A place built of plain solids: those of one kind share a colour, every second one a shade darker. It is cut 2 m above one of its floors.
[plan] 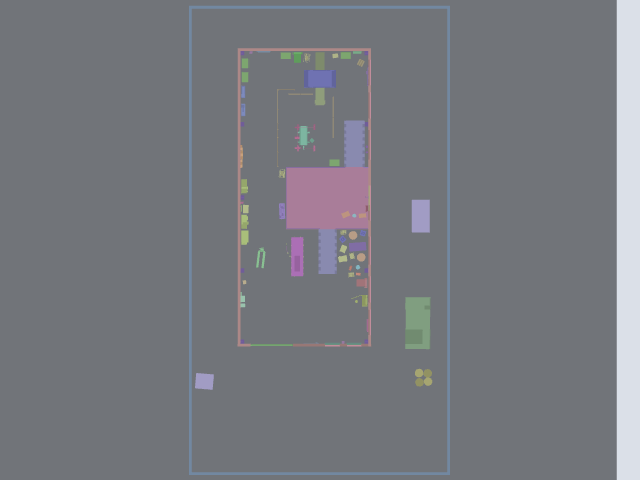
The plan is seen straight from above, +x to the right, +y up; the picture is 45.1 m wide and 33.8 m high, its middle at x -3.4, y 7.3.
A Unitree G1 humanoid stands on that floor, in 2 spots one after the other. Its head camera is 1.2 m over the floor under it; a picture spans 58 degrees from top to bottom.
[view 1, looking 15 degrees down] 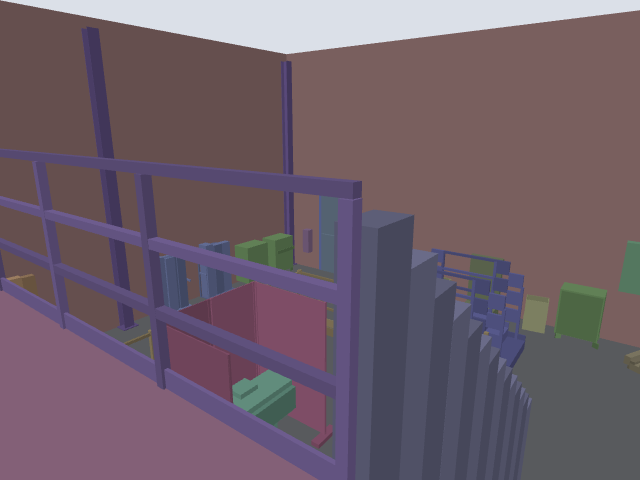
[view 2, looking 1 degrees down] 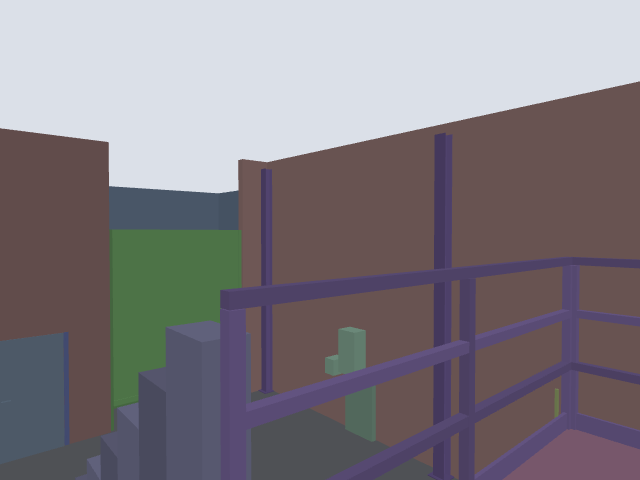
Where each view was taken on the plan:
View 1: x -0.98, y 11.41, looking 127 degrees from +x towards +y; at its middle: door_frame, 11.90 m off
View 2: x -2.86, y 9.09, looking -131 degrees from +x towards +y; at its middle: wall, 9.37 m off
